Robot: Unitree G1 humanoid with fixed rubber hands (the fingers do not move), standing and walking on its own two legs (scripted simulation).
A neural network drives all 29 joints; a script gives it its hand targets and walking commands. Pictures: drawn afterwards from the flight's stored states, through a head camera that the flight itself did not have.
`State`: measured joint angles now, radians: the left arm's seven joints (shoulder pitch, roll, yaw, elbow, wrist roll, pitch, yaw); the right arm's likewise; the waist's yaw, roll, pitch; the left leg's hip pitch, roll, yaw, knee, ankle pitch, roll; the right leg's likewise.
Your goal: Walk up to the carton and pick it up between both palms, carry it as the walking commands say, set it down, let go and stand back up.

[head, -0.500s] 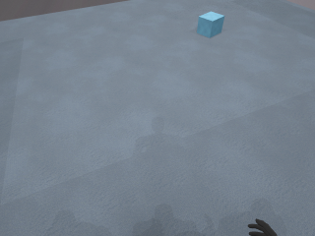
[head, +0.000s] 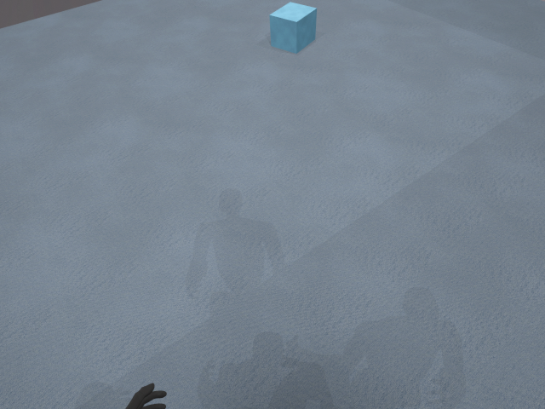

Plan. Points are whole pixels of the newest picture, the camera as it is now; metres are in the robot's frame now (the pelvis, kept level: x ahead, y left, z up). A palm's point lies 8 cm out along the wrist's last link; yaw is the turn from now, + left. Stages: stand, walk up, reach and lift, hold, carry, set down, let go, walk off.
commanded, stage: walk up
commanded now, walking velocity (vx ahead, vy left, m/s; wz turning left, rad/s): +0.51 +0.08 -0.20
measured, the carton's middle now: (293, 27) +2.70 -0.30 -0.65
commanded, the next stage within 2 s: none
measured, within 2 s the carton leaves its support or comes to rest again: neither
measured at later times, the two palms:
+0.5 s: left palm (113, 330) +0.31 +0.31 -0.13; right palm (418, 330) +0.25 -0.22 -0.09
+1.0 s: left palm (181, 238) +0.48 +0.19 -0.10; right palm (417, 203) +0.53 -0.33 -0.12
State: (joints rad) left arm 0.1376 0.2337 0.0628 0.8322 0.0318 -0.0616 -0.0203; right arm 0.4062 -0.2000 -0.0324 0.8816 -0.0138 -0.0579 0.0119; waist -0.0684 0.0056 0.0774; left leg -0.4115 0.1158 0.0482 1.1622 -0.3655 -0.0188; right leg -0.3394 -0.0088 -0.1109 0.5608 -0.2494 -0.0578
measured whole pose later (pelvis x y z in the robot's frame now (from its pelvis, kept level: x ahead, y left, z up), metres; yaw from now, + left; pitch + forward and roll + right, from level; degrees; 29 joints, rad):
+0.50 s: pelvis +0.25 +0.06 +0.02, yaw -3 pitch -1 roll -3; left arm 0.24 0.28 0.07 0.97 0.03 -0.01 -0.05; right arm 0.33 -0.25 -0.04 0.98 -0.01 -0.08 0.01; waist -0.01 -0.05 0.04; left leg -0.21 0.10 0.13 0.43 -0.21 0.01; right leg -0.51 -0.06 0.01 1.14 -0.20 0.01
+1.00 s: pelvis +0.47 -0.07 +0.01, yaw -4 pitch +1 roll +1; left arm 0.32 0.22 0.05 1.01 0.02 -0.10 -0.01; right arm 0.19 -0.28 -0.07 0.94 -0.03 -0.03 0.03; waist 0.03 0.05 0.04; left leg -0.56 0.12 0.06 1.09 -0.22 -0.04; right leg -0.19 -0.04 -0.10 0.39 -0.21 -0.02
